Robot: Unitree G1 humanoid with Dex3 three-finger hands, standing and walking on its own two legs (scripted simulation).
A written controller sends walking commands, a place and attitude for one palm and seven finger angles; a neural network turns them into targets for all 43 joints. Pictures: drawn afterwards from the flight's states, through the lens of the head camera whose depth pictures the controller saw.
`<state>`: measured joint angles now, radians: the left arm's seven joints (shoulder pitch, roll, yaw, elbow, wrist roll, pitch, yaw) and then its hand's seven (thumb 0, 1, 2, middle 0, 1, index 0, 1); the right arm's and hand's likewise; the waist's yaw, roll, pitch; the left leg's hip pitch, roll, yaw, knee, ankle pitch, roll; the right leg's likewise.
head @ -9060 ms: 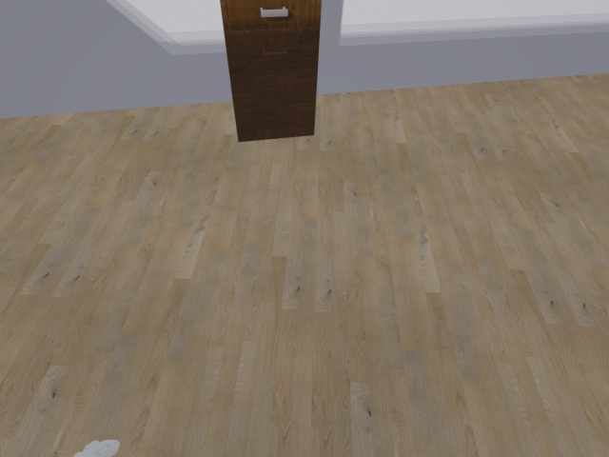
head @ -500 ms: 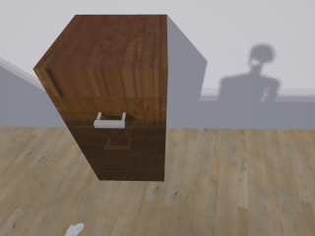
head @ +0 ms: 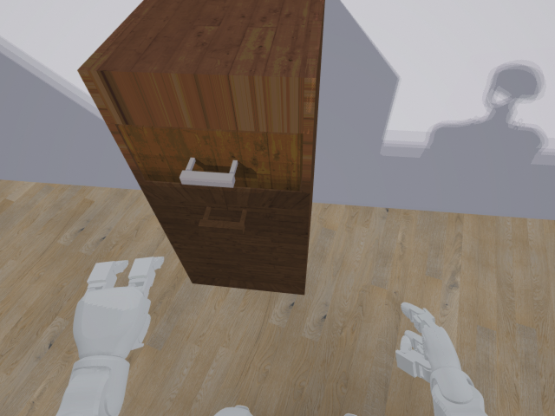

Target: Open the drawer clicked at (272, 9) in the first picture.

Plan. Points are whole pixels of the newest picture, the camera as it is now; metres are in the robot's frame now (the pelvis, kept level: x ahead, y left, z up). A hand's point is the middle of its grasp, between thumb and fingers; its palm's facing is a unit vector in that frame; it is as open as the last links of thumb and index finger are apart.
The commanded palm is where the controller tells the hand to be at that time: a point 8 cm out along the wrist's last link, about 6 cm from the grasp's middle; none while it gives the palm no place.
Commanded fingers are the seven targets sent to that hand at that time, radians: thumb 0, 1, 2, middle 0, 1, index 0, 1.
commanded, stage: raise the hand with hooked fingers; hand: left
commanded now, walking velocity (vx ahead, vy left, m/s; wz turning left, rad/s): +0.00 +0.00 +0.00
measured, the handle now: (210, 171) +0.58 +0.25 -0.05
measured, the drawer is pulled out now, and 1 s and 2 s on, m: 0.00 0.00 0.00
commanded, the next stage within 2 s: move the hooked fingers above the handle in 1.28 s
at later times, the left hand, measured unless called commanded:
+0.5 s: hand (126, 254) +0.30 +0.27 +0.06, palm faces +0.08 -0.09 -0.99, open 12.6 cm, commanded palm +0.27 +0.26 +0.13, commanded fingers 0.00 -0.43 0.33 -0.29 -1.15 -0.29 -1.15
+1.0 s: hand (119, 201) +0.34 +0.28 +0.12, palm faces +0.02 -0.08 -1.00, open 13.8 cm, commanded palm +0.32 +0.27 +0.17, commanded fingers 0.00 -0.50 0.30 -0.30 -1.20 -0.30 -1.20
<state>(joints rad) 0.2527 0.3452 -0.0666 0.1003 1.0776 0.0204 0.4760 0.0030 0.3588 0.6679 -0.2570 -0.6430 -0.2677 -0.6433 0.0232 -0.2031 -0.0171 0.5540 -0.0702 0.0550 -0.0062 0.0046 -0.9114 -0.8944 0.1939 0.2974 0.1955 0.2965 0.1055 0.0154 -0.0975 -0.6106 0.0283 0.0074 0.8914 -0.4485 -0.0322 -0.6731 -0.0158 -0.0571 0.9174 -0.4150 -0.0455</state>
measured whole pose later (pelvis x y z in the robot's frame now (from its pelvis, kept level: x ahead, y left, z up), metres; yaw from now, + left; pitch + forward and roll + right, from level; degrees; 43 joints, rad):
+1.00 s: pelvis +0.03 +0.03 +0.05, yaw -1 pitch +4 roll +0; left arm -0.11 0.46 -0.06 0.10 0.95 0.05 0.06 0.00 -0.49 0.30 -0.31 -1.20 -0.32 -1.20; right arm 0.13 -0.23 0.00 0.62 -0.01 0.11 -0.02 0.01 -0.91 -0.89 0.20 0.30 0.20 0.30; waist 0.09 0.07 -0.03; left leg -0.24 0.00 0.03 0.49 -0.31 0.01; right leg -0.30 -0.03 -0.04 0.50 -0.26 0.01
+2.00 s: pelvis +0.02 +0.03 +0.04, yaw -2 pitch +9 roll +1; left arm -0.39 0.41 -0.08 0.57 1.04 -0.03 0.23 0.00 -0.49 0.30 -0.31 -1.20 -0.32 -1.20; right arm 0.24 -0.25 -0.06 0.68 0.00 0.09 -0.03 0.00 -0.91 -0.89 0.20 0.30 0.20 0.30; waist 0.02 0.05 -0.07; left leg -0.42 0.01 0.05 0.59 -0.33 0.00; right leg -0.49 -0.02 -0.02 0.61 -0.28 -0.01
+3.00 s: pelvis +0.02 +0.05 +0.00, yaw -2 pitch +25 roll -2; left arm -0.92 0.49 -0.01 1.18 1.13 -0.05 0.39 0.00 -0.49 0.30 -0.32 -1.22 -0.34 -1.21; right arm 0.39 -0.26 -0.05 0.74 -0.05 0.09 0.01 0.00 -0.91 -0.89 0.20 0.30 0.20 0.30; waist -0.15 0.05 -0.15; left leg -0.89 0.03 0.04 0.91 -0.45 0.03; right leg -0.92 -0.01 -0.02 0.84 -0.35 0.02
